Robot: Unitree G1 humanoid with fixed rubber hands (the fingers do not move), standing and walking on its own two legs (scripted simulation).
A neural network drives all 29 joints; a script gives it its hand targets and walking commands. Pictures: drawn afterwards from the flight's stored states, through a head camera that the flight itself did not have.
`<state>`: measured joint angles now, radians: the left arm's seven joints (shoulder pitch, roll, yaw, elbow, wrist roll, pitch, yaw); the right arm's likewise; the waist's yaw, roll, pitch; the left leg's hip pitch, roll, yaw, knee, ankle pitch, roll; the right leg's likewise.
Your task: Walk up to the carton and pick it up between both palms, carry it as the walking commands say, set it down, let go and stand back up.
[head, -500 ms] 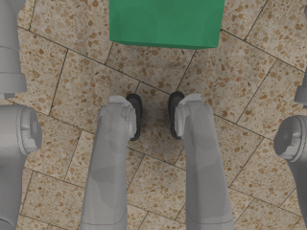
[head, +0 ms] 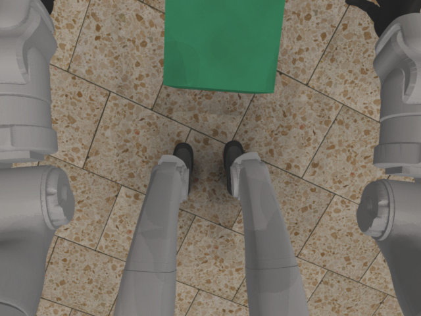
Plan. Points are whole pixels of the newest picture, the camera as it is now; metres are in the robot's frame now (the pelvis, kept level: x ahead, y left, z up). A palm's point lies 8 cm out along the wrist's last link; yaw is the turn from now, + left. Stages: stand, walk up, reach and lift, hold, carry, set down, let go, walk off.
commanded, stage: let go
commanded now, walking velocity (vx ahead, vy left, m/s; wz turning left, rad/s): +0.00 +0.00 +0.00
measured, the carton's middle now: (219, 47) +0.53 -0.04 -0.52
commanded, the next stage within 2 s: stand in 1.26 s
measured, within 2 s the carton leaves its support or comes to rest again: neither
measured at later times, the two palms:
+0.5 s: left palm out of the picture +0.35 +0.22 +0.01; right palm out of the picture +0.31 -0.26 +0.00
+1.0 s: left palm out of the picture +0.26 +0.24 +0.05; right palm out of the picture +0.25 -0.23 +0.05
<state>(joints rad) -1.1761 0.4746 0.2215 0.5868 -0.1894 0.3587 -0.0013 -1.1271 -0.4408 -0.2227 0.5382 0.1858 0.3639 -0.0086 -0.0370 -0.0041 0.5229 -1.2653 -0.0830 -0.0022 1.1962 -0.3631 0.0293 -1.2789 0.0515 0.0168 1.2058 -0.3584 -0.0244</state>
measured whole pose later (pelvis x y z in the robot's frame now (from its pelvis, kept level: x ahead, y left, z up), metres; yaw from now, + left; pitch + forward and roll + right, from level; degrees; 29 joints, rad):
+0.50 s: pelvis +0.03 +0.00 +0.07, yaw -1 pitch +12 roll +0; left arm -0.26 0.26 0.11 0.43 -0.05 0.25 -0.01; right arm -0.23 -0.30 -0.11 0.44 0.07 0.24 0.06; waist -0.03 0.01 0.16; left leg -0.77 -0.07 -0.01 0.88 -0.32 0.04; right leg -0.78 0.06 0.04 0.88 -0.31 -0.02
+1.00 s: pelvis +0.11 +0.00 +0.12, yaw -1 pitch -5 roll +0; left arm 0.27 0.22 0.05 0.37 0.02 0.11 -0.07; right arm 0.27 -0.21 -0.05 0.38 -0.01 0.11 0.07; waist 0.00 -0.01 0.16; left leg -0.11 -0.05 -0.02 0.51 -0.31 0.04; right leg -0.12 0.04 0.01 0.51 -0.29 -0.03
